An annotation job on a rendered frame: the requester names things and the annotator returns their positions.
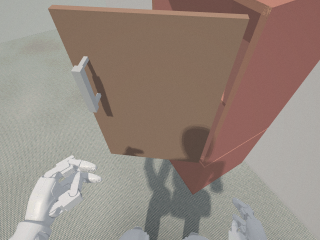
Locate robot left forearm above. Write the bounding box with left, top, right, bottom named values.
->
left=9, top=220, right=52, bottom=240

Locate handle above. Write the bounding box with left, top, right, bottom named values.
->
left=71, top=56, right=101, bottom=113

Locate robot left thigh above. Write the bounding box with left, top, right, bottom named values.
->
left=119, top=229, right=150, bottom=240

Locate left robot hand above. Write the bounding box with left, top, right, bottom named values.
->
left=25, top=155, right=102, bottom=226

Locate cupboard door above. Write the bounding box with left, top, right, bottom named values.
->
left=48, top=5, right=250, bottom=163

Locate robot left shin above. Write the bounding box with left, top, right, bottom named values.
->
left=133, top=226, right=143, bottom=231

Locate right robot hand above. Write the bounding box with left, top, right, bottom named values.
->
left=228, top=197, right=268, bottom=240

